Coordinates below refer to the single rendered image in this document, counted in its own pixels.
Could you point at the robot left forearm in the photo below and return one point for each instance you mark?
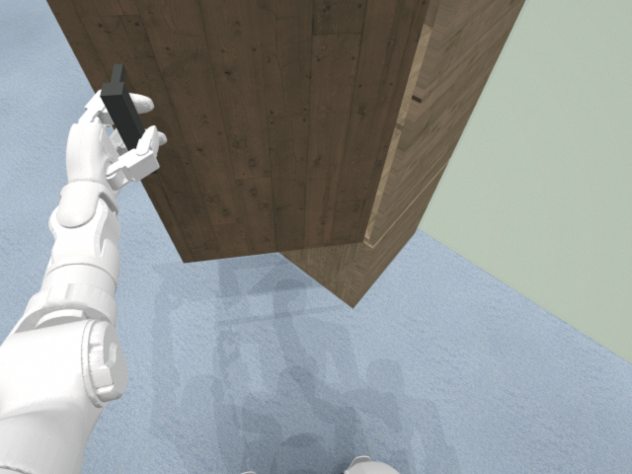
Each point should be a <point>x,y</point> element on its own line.
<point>82,275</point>

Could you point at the robot right shin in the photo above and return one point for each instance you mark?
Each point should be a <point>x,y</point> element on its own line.
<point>359,460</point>

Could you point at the handle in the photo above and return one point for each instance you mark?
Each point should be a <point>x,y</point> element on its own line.
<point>122,110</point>

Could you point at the cupboard door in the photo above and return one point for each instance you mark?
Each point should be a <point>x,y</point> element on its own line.
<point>278,113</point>

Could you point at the left robot hand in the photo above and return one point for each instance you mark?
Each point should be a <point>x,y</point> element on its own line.
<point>90,152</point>

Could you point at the left robot upper arm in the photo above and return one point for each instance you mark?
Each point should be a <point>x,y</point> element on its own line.
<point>54,385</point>

